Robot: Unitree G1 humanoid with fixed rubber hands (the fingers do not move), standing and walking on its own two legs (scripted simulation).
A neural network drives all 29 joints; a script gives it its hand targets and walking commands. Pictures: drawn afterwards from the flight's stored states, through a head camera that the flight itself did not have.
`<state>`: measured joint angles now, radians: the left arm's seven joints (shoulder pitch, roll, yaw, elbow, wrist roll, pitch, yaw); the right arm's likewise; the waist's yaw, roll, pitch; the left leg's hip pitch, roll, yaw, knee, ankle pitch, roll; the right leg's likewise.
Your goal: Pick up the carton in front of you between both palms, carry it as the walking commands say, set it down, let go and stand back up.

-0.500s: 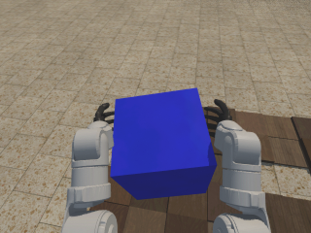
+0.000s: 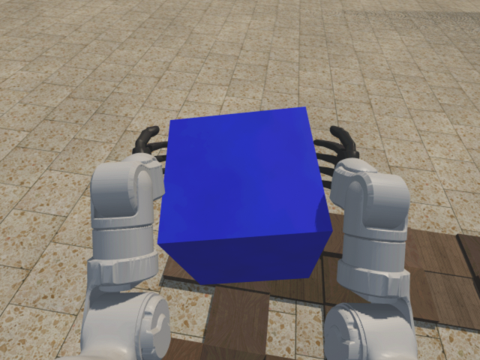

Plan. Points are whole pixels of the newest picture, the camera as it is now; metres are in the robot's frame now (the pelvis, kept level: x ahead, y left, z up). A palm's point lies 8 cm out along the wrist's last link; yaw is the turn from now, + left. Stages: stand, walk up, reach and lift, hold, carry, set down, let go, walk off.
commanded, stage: carry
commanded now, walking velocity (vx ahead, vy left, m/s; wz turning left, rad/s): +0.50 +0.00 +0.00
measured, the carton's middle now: (246, 206) +0.37 +0.00 +0.07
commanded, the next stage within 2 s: none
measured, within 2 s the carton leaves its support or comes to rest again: neither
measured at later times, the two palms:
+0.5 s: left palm (173, 100) +0.69 +0.17 +0.08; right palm (289, 97) +0.72 -0.12 +0.08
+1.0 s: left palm (187, 27) +1.06 +0.17 +0.11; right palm (279, 30) +1.03 -0.12 +0.13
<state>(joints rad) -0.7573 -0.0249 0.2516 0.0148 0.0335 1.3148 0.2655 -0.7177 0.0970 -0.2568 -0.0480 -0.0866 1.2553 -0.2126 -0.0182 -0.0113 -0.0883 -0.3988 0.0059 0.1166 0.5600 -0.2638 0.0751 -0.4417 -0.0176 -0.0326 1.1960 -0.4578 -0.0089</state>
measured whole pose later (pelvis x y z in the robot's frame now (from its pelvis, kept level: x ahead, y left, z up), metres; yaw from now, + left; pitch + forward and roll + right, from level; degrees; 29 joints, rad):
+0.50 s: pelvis +0.36 -0.01 -0.01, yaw +2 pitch +6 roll +0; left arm -0.57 -0.12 0.25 0.01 0.10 1.15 0.24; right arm -0.55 0.15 -0.27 -0.04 -0.11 1.11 -0.16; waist 0.04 0.00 0.00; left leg -0.54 0.00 0.01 1.24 -0.39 0.04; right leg -0.38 0.05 -0.18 0.51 -0.23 -0.13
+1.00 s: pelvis +0.70 +0.04 +0.00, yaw +0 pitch +4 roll -1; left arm -0.60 -0.11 0.26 0.05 0.14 1.16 0.21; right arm -0.56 0.12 -0.22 -0.04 -0.08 1.14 -0.22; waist -0.08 0.00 -0.05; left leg -0.33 -0.02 0.12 0.53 -0.28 0.09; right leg -0.67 -0.04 0.00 1.15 -0.33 -0.04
